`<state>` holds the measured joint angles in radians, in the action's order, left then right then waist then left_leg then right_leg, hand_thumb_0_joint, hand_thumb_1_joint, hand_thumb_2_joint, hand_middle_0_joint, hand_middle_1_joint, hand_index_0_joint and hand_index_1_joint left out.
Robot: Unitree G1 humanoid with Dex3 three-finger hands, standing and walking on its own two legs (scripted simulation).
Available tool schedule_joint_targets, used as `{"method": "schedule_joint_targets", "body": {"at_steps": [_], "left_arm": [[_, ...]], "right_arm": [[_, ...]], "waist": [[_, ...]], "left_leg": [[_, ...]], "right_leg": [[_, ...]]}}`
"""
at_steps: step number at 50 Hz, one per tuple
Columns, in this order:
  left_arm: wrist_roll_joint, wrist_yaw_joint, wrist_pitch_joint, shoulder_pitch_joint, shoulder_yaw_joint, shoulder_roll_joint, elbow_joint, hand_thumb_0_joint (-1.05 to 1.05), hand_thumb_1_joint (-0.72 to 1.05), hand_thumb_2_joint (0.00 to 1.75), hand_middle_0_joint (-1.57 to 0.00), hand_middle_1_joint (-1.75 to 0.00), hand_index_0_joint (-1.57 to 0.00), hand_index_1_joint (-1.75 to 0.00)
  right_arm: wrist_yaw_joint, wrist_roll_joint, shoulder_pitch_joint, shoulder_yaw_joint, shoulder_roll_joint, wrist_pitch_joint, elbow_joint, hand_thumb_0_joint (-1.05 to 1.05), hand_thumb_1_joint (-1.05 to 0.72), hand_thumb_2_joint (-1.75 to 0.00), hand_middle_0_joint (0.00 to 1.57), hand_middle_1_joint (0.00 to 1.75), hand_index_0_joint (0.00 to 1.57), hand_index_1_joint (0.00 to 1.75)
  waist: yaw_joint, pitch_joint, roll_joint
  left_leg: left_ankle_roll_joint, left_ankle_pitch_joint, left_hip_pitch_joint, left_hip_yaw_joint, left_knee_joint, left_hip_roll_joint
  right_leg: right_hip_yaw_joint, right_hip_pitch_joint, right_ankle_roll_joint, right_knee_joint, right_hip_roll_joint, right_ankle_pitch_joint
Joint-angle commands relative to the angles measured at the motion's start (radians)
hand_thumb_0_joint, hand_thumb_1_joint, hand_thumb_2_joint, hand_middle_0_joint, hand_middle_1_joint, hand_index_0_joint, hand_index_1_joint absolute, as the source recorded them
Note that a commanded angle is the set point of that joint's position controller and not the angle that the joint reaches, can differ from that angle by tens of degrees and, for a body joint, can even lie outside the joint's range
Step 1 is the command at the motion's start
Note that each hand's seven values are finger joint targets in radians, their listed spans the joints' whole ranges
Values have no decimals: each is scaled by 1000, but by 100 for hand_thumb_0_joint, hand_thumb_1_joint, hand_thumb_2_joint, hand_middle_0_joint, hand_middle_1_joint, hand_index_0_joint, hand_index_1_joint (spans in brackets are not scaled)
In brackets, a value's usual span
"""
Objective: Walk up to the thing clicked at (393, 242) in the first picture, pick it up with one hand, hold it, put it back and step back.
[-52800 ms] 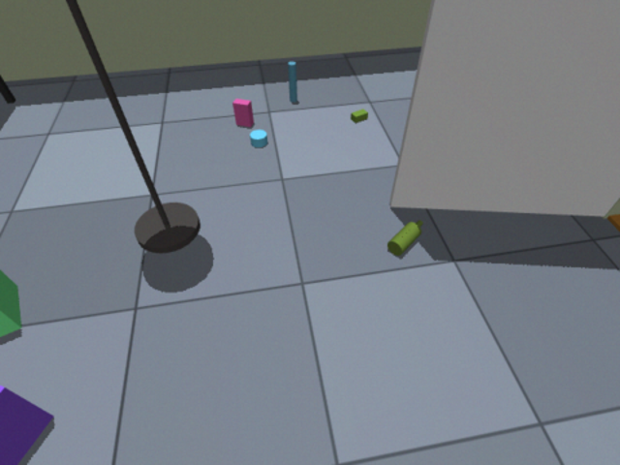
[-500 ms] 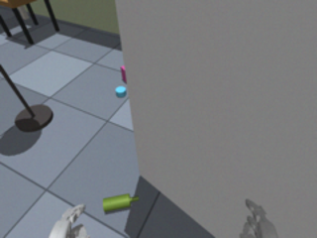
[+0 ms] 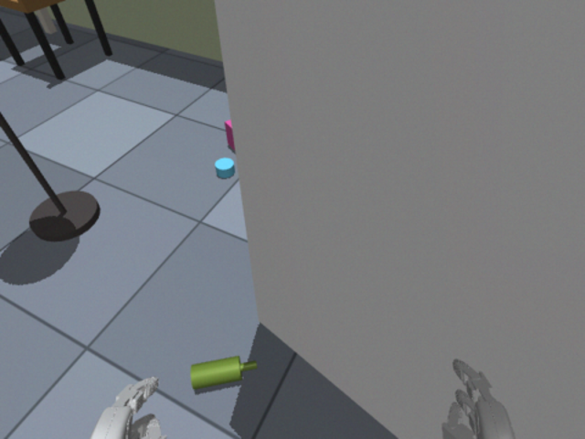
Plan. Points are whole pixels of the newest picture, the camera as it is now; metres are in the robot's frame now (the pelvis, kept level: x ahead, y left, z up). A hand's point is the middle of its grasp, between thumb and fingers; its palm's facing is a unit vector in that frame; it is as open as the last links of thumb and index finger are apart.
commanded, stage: home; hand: left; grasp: from above
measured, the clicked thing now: (225, 370) +0.47 +0.21 -0.68
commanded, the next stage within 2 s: stand in 0.82 s
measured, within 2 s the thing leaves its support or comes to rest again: neither
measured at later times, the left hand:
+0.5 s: hand (163, 434) +0.17 +0.18 -0.05, palm faces +0.03 -0.98 -0.20, open 7.4 cm
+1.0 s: hand out of the picture +0.17 +0.19 -0.07, palm faces +0.01 -0.96 -0.29, open 7.4 cm
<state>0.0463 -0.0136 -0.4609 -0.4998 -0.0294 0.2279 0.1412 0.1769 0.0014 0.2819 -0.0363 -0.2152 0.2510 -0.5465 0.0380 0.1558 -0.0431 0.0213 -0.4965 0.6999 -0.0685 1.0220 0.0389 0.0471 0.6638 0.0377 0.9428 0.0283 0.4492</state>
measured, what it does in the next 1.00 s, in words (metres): stands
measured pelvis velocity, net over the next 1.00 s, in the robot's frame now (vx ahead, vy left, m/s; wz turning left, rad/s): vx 0.00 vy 0.00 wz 0.01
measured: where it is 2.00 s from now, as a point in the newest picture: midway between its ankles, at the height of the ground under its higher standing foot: outside the picture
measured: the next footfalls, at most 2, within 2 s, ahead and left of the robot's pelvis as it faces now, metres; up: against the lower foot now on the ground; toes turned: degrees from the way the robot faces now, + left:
none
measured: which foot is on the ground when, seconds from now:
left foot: down 0.00-1.00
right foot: down 0.00-1.00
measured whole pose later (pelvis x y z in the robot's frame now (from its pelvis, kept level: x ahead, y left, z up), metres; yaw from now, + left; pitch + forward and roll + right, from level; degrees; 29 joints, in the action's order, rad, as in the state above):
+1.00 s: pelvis +0.00 +0.00 +0.01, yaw +0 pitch +5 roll -1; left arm -0.03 -0.03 -0.23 -0.33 0.00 0.26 -0.20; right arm 0.09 -0.09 0.21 -0.02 -0.25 0.13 -0.68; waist 0.00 0.05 -0.01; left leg 0.01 -0.47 0.58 -0.05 0.96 0.02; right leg 0.03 0.56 0.03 0.92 0.05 0.45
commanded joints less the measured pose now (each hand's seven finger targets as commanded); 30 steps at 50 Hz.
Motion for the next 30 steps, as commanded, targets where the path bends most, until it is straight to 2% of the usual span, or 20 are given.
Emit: {"method": "schedule_joint_targets", "body": {"at_steps": [1, 2, 3, 7, 8, 9, 10, 13, 14, 15, 16, 17, 19, 22, 23, 25, 26, 28, 29, 30], "left_arm": [[-1, -12, 54, 25, -59, 94, 183, 0, 90, 90, -20, -30, -20, -30], [0, -11, 56, 27, -62, 96, 196, 0, 90, 90, -20, -30, -20, -30], [3, -12, 54, 26, -72, 101, 189, 0, 90, 90, -20, -30, -20, -30], [-4, -12, 54, 21, -55, 92, 186, 0, 90, 90, -20, -30, -20, -30], [0, -12, 51, -3, -72, 100, 168, 0, 90, 90, -20, -30, -20, -30], [-3, -11, 54, 30, -52, 97, 199, 0, 90, 90, -20, -30, -20, -30], [-3, -11, 53, 18, -64, 102, 185, 0, 90, 90, -20, -30, -20, -30], [0, -14, 57, 19, -66, 92, 187, 0, 90, 90, -20, -30, -20, -30], [2, -14, 55, -1, -77, 105, 181, 0, 90, 90, -20, -30, -20, -30], [1, -13, 58, 19, -60, 95, 200, 0, 90, 90, -20, -30, -20, -30], [-1, -13, 57, 23, -56, 94, 198, 0, 90, 90, -20, -30, -20, -30], [0, -13, 55, 2, -71, 101, 181, 0, 90, 90, -20, -30, -20, -30], [1, -11, 58, 16, -56, 92, 213, 0, 90, 90, -20, -30, -20, -30], [-2, -15, 57, 2, -70, 103, 180, 0, 90, 90, -20, -30, -20, -30], [-1, -14, 58, 14, -54, 93, 200, 0, 90, 90, -20, -30, -20, -30], [-1, -14, 58, 23, -59, 96, 198, 0, 90, 90, -20, -30, -20, -30], [2, -13, 54, 0, -71, 103, 170, 0, 90, 90, -20, -30, -20, -30], [1, -13, 54, 21, -57, 95, 199, 0, 90, 90, -20, -30, -20, -30], [1, -13, 49, 4, -68, 104, 184, 0, 90, 90, -20, -30, -20, -30], [1, -13, 52, 4, -55, 94, 199, 0, 90, 90, -20, -30, -20, -30]], "right_arm": [[19, 3, -66, 58, -127, 57, 159, 0, -90, -90, 20, 30, 20, 30], [19, 2, -65, 57, -120, 57, 161, 0, -90, -90, 20, 30, 20, 30], [19, 4, -65, 59, -125, 57, 159, 0, -90, -90, 20, 30, 20, 30], [19, 3, -68, 59, -122, 53, 161, 0, -90, -90, 20, 30, 20, 30], [19, 2, -57, 62, -127, 53, 153, 0, -90, -90, 20, 30, 20, 30], [17, 3, -67, 60, -128, 52, 159, 0, -90, -90, 20, 30, 20, 30], [18, 2, -58, 63, -129, 52, 154, 0, -90, -90, 20, 30, 20, 30], [16, 3, -67, 60, -121, 52, 159, 0, -90, -90, 20, 30, 20, 30], [17, 3, -61, 64, -126, 50, 160, 0, -90, -90, 20, 30, 20, 30], [16, 3, -65, 62, -121, 49, 165, 0, -90, -90, 20, 30, 20, 30], [17, 4, -64, 63, -124, 48, 167, 0, -90, -90, 20, 30, 20, 30], [18, 3, -55, 65, -127, 48, 159, 0, -90, -90, 20, 30, 20, 30], [16, 2, -55, 64, -123, 49, 160, 0, -90, -90, 20, 30, 20, 30], [15, 2, -52, 69, -132, 45, 156, 0, -90, -90, 20, 30, 20, 30], [14, 2, -58, 64, -124, 43, 159, 0, -90, -90, 20, 30, 20, 30], [13, 4, -67, 64, -127, 43, 165, 0, -90, -90, 20, 30, 20, 30], [13, 3, -51, 68, -132, 41, 154, 0, -90, -90, 20, 30, 20, 30], [12, 3, -59, 64, -129, 42, 162, 0, -90, -90, 20, 30, 20, 30], [11, 4, -56, 68, -134, 40, 157, 0, -90, -90, 20, 30, 20, 30], [10, 5, -59, 65, -130, 40, 163, 0, -90, -90, 20, 30, 20, 30]], "waist": [[4, 72, 12], [1, 98, -7], [-2, 86, -10], [1, 78, 2], [0, 101, -5], [4, 77, -27], [2, 92, -27], [-5, 78, -12], [-4, 99, -8], [0, 103, -9], [3, 83, 5], [6, 98, 3], [1, 126, -33], [3, 99, -12], [3, 109, -23], [0, 76, -18], [4, 94, -20], [3, 83, -24], [0, 96, -27], [-3, 83, -31]], "left_leg": [[-27, 185, -77, 25, -178, -32], [-25, 202, -82, 27, -171, -34], [-25, 206, -79, 33, -170, -36], [-26, 208, -80, 33, -171, -34], [-25, 225, -92, 32, -168, -35], [-22, 219, -92, 29, -180, -30], [-20, 217, -95, 22, -181, -30], [-23, 194, -80, 26, -178, -31], [-23, 218, -88, 26, -174, -31], [-23, 233, -89, 30, -165, -32], [-24, 225, -83, 34, -163, -33], [-25, 233, -91, 31, -163, -33], [-18, 287, -111, 28, -161, -30], [-19, 284, -104, 27, -164, -26], [-17, 288, -106, 23, -165, -27], [-19, 238, -88, 21, -175, -25], [-18, 244, -97, 15, -176, -25], [-20, 230, -96, 17, -178, -25], [-16, 238, -96, 4, -185, -21], [-16, 240, -93, 11, -183, -22]], "right_leg": [[34, -69, -30, -143, -43, -139], [33, -75, -30, -139, -42, -154], [31, -77, -29, -144, -40, -159], [33, -74, -29, -144, -41, -163], [29, -84, -30, -138, -40, -175], [35, -61, -31, -135, -44, -169], [35, -67, -32, -131, -44, -164], [37, -68, -31, -138, -43, -146], [35, -79, -31, -135, -43, -166], [32, -79, -30, -137, -42, -182], [32, -77, -28, -143, -41, -178], [30, -80, -28, -137, -41, -185], [33, -86, -33, -119, -42, -224], [35, -78, -32, -120, -45, -217], [36, -83, -33, -118, -44, -222], [37, -67, -31, -127, -45, -182], [34, -70, -33, -123, -44, -182], [35, -65, -32, -126, -44, -177], [36, -66, -35, -117, -44, -174], [36, -65, -34, -117, -43, -180]]}}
